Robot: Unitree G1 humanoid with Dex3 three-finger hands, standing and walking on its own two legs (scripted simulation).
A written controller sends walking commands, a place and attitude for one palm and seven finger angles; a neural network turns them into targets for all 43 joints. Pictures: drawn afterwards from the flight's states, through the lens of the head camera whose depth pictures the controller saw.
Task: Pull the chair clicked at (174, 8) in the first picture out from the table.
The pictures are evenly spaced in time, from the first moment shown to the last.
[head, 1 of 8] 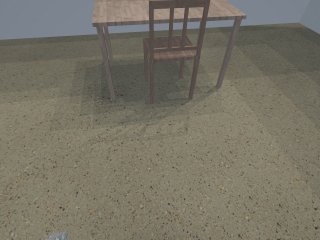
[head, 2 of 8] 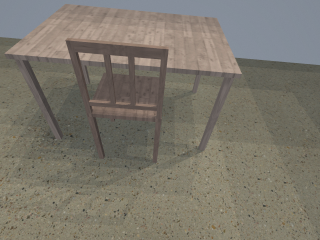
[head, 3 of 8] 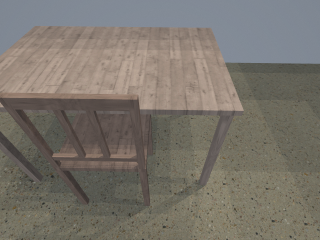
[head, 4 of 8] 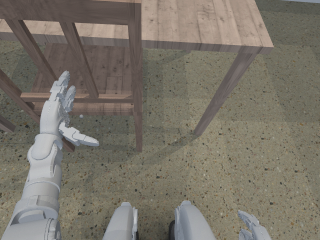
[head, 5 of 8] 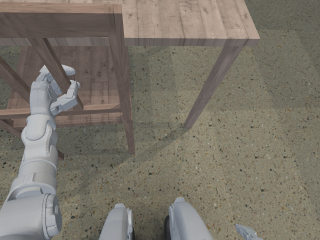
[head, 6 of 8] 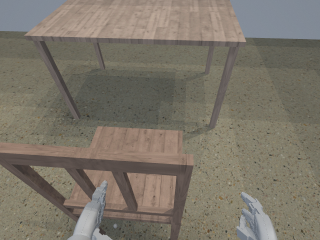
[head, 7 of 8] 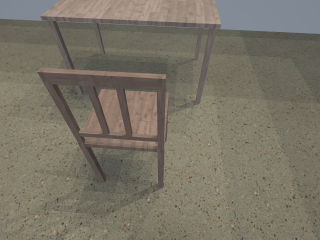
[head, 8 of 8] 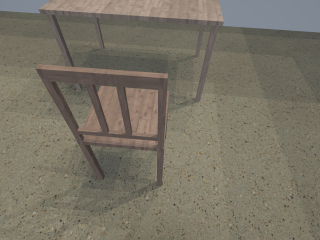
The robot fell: no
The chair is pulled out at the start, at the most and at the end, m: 0.00 0.68 0.68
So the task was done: yes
